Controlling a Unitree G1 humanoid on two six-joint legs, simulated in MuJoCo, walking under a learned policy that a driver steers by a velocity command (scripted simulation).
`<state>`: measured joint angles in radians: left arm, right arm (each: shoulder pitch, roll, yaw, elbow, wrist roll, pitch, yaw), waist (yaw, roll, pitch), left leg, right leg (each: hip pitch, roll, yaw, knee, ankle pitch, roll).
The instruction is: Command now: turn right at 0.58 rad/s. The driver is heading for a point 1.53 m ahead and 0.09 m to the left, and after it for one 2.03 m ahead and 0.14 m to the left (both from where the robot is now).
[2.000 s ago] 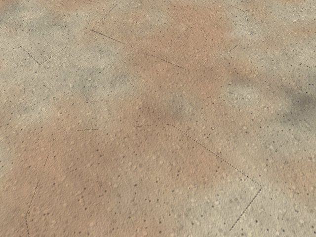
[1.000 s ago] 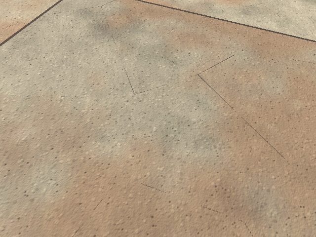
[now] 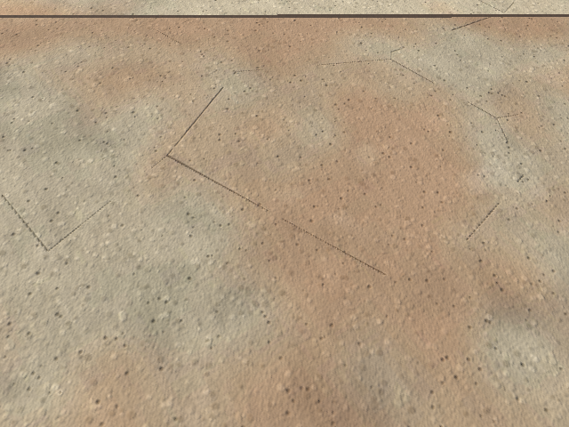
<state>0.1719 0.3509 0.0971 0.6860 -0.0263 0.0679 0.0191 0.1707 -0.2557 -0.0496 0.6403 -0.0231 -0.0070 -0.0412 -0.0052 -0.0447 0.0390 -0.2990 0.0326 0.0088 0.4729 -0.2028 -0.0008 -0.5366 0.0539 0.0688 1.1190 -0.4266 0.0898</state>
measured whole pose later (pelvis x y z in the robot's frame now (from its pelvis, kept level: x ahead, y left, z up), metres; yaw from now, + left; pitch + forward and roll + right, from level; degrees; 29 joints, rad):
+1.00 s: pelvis +0.02 -0.02 +0.00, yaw -13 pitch -2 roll +0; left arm 0.18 0.24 0.05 0.87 0.01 0.03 0.02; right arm 0.19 -0.23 -0.03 0.81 -0.01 -0.02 -0.02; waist 0.00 0.00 0.04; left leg -0.20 0.01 0.00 0.51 -0.28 -0.01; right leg -0.20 0.04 0.06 0.51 -0.28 -0.01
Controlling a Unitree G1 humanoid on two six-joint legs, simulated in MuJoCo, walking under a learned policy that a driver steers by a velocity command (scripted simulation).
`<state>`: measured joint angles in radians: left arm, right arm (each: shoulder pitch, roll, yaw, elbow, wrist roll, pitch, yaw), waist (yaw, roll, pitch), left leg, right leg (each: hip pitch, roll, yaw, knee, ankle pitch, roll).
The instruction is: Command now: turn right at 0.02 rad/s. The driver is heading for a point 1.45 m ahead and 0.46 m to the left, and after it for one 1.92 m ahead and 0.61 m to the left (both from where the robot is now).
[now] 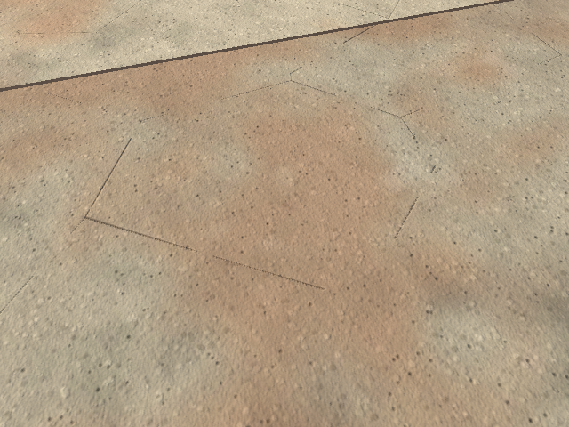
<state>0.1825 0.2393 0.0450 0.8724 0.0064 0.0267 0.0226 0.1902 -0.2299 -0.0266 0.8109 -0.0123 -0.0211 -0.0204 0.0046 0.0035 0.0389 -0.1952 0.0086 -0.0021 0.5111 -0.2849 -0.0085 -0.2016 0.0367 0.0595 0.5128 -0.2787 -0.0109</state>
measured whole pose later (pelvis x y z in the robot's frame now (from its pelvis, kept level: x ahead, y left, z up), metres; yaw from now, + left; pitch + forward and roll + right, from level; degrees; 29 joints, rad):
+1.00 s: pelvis +0.00 +0.02 +0.00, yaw +0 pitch -1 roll +0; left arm 0.24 0.20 0.02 1.13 -0.01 0.01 0.05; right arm 0.27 -0.21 -0.01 1.06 0.01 -0.01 -0.04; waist 0.00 0.00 0.02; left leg -0.20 -0.02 0.00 0.51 -0.31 0.03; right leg -0.22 0.01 0.06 0.55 -0.36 -0.01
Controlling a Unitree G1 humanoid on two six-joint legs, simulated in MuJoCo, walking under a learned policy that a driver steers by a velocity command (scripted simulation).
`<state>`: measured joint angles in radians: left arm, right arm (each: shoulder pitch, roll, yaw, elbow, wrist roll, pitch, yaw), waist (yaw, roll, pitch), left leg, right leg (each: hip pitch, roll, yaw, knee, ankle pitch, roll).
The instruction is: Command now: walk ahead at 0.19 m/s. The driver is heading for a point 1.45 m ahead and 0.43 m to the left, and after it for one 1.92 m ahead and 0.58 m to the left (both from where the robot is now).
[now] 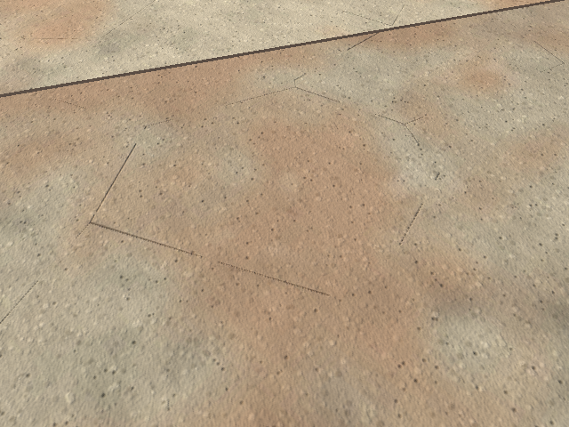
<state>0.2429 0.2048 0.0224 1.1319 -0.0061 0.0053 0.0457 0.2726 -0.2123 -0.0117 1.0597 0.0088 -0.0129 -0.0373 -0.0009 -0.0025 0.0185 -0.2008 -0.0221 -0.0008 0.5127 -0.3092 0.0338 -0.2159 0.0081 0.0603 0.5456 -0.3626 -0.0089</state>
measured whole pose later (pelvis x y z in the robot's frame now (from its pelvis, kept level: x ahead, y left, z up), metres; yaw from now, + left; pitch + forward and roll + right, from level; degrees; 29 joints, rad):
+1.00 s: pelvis +0.45 +0.04 +0.01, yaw +21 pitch +2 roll +0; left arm 0.03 0.28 0.04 0.75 0.00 -0.12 0.01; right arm 0.32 -0.27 -0.06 0.84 0.02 -0.06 0.00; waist -0.08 -0.03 0.02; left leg -0.13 -0.13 -0.14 0.35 -0.25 0.09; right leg -0.64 -0.07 0.11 0.57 0.06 0.05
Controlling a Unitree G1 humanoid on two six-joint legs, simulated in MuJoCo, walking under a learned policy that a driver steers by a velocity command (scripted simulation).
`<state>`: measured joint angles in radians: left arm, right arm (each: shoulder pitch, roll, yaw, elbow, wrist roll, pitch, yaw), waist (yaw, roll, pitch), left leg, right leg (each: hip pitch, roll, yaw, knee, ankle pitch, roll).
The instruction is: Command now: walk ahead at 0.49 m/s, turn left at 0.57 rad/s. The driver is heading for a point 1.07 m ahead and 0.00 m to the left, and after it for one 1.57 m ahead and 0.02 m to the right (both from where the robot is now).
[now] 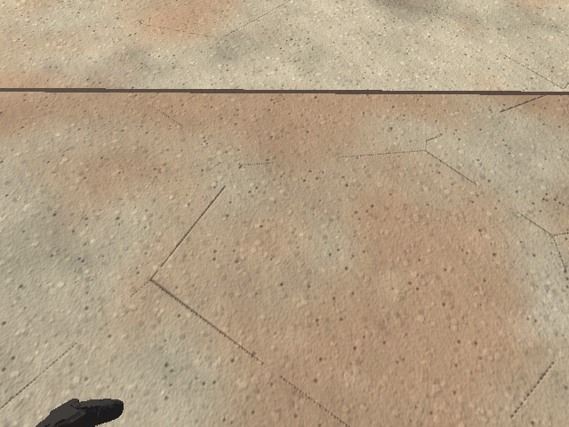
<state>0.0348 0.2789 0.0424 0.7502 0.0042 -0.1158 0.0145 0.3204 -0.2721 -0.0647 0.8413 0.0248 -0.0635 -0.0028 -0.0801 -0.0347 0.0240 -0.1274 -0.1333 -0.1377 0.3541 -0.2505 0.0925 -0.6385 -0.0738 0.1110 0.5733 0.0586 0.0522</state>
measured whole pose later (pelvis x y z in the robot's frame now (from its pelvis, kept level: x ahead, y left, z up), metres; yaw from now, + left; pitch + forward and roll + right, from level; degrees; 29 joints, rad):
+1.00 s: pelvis +0.51 +0.10 +0.00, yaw +8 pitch +1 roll +2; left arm 0.16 0.28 0.06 0.79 -0.02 -0.05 -0.02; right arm 0.34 -0.26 -0.07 0.85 -0.01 -0.10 0.00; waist -0.06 -0.05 0.01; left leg 0.03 -0.05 0.19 0.21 -0.26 0.04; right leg -0.70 -0.10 0.06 0.76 0.07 -0.01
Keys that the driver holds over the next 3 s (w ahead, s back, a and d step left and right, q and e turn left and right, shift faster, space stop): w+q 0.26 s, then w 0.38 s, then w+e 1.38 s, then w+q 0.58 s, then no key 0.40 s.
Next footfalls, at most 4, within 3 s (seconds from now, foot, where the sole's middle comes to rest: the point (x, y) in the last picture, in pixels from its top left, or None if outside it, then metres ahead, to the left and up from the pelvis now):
0.10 right None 0.25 -0.14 -0.78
0.62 left None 0.45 0.18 -0.78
1.18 right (262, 300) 0.79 0.01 -0.78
1.64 left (196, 216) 1.09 0.18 -0.78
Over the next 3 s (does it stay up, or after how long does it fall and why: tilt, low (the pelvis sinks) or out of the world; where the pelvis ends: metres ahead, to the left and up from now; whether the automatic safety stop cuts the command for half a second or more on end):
stays up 1.51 -0.13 0.00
